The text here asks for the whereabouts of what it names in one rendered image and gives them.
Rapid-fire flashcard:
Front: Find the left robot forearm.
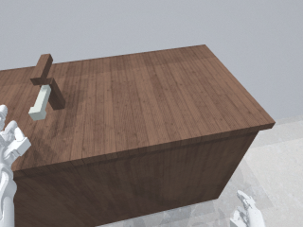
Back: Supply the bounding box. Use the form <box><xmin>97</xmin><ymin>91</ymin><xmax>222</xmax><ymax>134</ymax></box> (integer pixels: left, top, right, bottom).
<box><xmin>0</xmin><ymin>163</ymin><xmax>17</xmax><ymax>227</ymax></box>

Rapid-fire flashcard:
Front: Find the left robot hand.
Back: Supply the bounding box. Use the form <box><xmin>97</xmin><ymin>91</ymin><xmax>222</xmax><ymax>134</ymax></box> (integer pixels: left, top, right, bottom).
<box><xmin>0</xmin><ymin>105</ymin><xmax>31</xmax><ymax>168</ymax></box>

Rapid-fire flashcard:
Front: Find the right robot hand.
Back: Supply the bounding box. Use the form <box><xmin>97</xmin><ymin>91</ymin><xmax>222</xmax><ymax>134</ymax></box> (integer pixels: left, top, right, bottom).
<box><xmin>230</xmin><ymin>190</ymin><xmax>266</xmax><ymax>227</ymax></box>

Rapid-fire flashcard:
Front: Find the tap lever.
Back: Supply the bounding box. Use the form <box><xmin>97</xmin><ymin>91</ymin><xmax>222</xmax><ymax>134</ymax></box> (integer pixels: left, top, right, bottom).
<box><xmin>28</xmin><ymin>84</ymin><xmax>51</xmax><ymax>121</ymax></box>

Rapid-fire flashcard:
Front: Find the counter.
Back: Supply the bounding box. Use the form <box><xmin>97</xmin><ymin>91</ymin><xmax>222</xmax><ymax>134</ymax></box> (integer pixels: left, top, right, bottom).
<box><xmin>0</xmin><ymin>44</ymin><xmax>276</xmax><ymax>227</ymax></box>

